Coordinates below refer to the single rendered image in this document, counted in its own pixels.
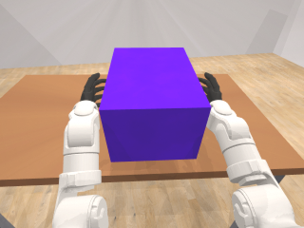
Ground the left robot hand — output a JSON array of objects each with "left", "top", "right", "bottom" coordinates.
[{"left": 80, "top": 72, "right": 106, "bottom": 107}]

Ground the right robot upper arm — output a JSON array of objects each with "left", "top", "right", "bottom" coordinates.
[{"left": 232, "top": 183, "right": 304, "bottom": 228}]

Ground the robot left forearm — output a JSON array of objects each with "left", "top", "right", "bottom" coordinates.
[{"left": 52, "top": 100, "right": 102, "bottom": 228}]

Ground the left robot upper arm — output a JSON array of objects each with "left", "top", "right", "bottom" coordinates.
[{"left": 53, "top": 194, "right": 109, "bottom": 228}]

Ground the right robot hand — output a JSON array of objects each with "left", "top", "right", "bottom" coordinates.
[{"left": 198, "top": 72, "right": 222, "bottom": 103}]

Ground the table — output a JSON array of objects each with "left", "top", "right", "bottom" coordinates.
[{"left": 0, "top": 74, "right": 304, "bottom": 228}]

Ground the robot right forearm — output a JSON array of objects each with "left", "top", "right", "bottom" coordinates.
[{"left": 206, "top": 100, "right": 295, "bottom": 220}]

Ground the carton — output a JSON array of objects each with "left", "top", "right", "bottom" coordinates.
[{"left": 99, "top": 47, "right": 212, "bottom": 162}]

